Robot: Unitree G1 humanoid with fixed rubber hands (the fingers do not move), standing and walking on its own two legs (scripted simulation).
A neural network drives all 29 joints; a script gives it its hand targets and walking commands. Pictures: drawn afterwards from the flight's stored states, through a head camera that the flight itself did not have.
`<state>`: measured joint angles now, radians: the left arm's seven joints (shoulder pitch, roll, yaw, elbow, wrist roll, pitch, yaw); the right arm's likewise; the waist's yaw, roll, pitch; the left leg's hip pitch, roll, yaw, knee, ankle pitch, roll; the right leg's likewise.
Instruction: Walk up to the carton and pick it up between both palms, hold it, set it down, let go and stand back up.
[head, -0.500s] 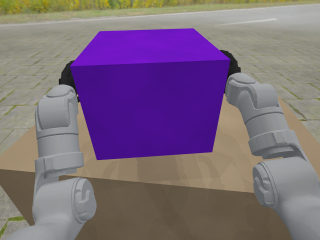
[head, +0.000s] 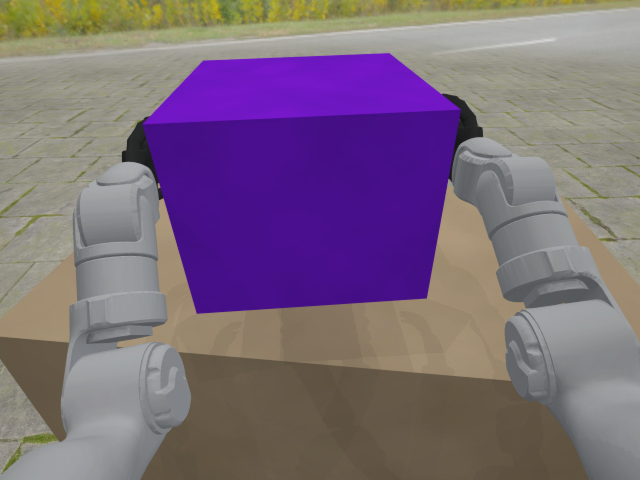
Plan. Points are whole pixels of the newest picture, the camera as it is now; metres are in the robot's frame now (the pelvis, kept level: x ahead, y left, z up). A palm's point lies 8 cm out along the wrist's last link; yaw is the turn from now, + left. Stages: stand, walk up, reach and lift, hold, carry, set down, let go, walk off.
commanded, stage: hold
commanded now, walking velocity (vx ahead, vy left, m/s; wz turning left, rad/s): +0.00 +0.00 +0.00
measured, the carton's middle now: (304, 168) +0.44 +0.01 +0.26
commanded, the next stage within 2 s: none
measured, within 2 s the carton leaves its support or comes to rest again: neither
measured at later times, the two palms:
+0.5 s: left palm (140, 183) +0.38 +0.20 +0.28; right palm (451, 159) +0.38 -0.17 +0.29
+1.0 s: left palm (145, 179) +0.38 +0.19 +0.28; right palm (458, 158) +0.38 -0.18 +0.29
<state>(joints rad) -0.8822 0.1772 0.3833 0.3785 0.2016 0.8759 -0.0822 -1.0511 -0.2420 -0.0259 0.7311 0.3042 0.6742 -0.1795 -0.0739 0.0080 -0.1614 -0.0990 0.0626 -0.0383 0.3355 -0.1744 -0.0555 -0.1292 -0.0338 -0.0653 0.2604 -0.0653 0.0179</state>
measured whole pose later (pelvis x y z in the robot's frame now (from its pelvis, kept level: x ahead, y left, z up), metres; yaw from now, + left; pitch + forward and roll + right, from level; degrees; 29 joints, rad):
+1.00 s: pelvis +0.01 +0.01 +0.00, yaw +0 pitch -3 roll -1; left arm -0.86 0.14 0.39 0.30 0.21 0.88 -0.07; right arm -1.02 -0.26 -0.02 0.69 0.32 0.67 -0.17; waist -0.07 0.01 -0.15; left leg -0.09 0.06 -0.03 0.34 -0.19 -0.05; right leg -0.12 -0.04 -0.06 0.24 -0.07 0.02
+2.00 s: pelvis +0.01 +0.00 +0.00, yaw +0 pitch -4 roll -1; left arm -0.84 0.15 0.40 0.30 0.22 0.90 -0.08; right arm -1.01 -0.26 0.01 0.68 0.34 0.69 -0.18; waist -0.07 0.01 -0.14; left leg -0.07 0.06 -0.03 0.34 -0.19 -0.05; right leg -0.10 -0.04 -0.06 0.25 -0.08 0.02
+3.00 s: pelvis +0.00 +0.00 +0.00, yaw +0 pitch -3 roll -1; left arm -0.88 0.17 0.39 0.35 0.20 0.88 -0.08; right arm -1.05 -0.25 -0.01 0.72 0.32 0.68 -0.18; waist -0.07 0.00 -0.15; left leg -0.11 0.06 -0.05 0.34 -0.18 -0.06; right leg -0.13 -0.03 -0.06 0.25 -0.07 0.02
